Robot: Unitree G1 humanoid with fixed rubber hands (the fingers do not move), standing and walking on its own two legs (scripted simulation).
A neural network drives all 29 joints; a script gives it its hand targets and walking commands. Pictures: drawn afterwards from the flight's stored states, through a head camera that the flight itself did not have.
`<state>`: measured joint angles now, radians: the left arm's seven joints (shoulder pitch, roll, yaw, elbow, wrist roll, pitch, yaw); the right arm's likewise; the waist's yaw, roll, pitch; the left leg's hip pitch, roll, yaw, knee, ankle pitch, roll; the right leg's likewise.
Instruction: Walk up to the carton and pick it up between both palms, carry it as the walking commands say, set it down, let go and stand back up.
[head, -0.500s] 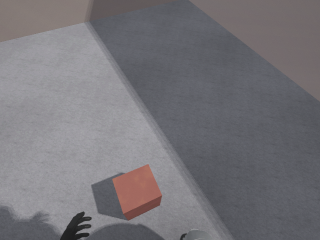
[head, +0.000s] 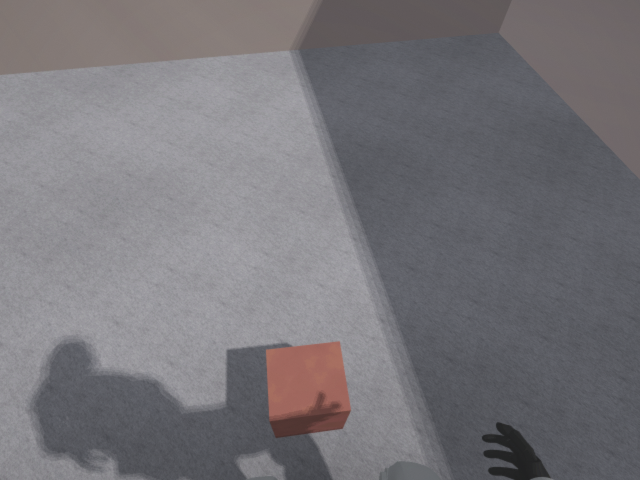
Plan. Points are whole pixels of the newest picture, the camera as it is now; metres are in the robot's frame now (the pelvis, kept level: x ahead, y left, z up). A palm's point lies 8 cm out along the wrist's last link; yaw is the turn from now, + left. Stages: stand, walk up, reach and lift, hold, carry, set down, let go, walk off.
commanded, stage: walk up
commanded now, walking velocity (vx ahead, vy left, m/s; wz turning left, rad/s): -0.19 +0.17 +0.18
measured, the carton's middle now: (306, 391) +0.38 +0.04 -0.65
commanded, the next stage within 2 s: none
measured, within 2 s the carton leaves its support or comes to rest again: neither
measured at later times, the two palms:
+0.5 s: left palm out of the picture -0.04 +0.31 -0.12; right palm out of the picture +0.06 -0.23 -0.13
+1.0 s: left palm out of the picture -0.05 +0.29 -0.12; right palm out of the picture +0.00 -0.18 -0.14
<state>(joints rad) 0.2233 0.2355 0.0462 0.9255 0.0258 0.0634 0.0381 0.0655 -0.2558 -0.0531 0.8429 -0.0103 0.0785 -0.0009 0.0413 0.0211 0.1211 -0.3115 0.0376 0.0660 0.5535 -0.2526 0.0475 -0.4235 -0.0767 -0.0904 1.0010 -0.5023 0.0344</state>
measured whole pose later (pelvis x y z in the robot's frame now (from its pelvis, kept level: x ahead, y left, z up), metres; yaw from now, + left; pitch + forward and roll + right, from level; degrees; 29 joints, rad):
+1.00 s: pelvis -0.06 +0.05 +0.01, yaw +5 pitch -2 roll +0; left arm 0.26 0.20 0.02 1.02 0.01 0.01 0.02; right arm 0.24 -0.19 -0.02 1.01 0.00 0.02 -0.02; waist 0.00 0.02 0.03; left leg -0.11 0.03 0.10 0.37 -0.23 -0.01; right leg -0.14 -0.04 -0.06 0.40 -0.23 0.01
